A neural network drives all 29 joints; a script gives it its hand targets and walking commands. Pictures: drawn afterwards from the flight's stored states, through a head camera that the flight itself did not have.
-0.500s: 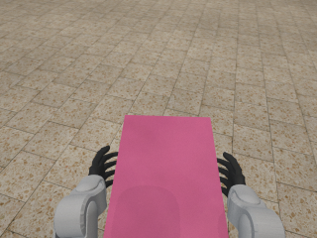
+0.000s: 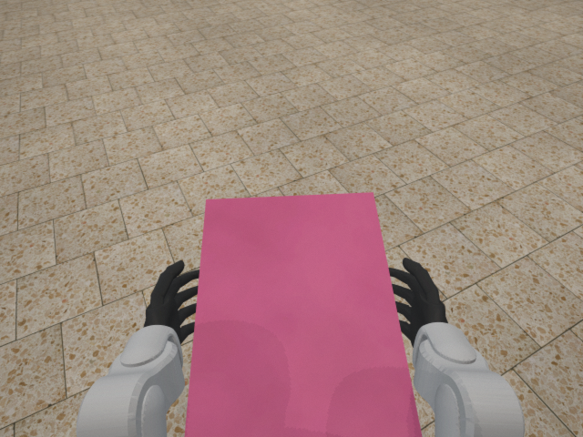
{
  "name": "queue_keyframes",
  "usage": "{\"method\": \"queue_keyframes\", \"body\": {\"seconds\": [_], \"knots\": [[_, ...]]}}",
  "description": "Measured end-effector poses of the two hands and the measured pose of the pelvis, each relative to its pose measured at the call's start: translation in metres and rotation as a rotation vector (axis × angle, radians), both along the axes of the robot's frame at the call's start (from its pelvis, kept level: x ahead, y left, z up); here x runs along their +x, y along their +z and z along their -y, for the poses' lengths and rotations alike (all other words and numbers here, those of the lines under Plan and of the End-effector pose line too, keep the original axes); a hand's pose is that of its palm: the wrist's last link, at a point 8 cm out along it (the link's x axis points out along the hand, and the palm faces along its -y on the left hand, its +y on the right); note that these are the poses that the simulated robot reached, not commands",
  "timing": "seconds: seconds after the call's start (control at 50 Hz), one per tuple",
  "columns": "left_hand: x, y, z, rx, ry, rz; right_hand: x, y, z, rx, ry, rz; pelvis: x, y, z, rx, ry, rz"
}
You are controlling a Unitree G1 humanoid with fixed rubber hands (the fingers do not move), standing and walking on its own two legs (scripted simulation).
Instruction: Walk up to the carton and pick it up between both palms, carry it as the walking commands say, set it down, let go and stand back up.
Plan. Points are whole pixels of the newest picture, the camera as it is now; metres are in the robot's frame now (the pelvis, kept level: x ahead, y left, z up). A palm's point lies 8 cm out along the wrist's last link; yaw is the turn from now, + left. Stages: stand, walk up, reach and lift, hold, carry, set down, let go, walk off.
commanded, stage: carry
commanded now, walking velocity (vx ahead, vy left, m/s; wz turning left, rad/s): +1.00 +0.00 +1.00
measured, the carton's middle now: (295, 333) +0.27 +0.04 +0.03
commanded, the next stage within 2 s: none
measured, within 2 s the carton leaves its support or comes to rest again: neither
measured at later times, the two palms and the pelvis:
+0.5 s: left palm (262, 140) +0.59 +0.15 +0.10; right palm (417, 129) +0.67 -0.13 +0.10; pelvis +0.37 -0.06 +0.03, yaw +13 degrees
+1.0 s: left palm (280, 97) +0.72 +0.14 +0.12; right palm (425, 95) +0.76 -0.15 +0.12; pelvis +0.50 -0.05 +0.02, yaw +12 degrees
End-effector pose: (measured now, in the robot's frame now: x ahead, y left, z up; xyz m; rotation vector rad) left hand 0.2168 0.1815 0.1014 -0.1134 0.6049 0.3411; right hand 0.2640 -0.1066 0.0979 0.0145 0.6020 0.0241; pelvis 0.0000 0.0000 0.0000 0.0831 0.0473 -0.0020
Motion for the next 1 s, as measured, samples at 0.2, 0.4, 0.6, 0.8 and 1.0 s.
{"method": "queue_keyframes", "body": {"seconds": [0.2,0.4,0.6,0.8,1.0], "knots": [[0.207,-0.031,0.051,0.000,-0.201,-0.163,0.147,-0.039,0.054,0.015,-0.194,-0.167,0.176,0.000,0.007,0.022,0.057,0.060],[0.358,-0.009,0.058,0.007,-0.074,-0.042,0.342,-0.005,0.059,0.003,-0.070,-0.043,0.323,0.007,0.052,-0.052,0.198,0.039],[0.401,0.009,0.010,-0.026,0.152,-0.045,0.445,0.013,-0.001,-0.014,0.147,-0.051,0.409,0.031,0.055,-0.066,0.266,0.001],[0.469,0.007,0.009,-0.079,0.050,-0.021,0.480,0.022,0.006,-0.074,0.050,-0.025,0.468,0.025,0.032,-0.072,0.232,0.027],[0.503,0.016,0.043,-0.025,-0.029,-0.036,0.495,0.021,0.044,-0.034,-0.020,-0.037,0.498,0.023,0.046,-0.070,0.216,0.034]]}}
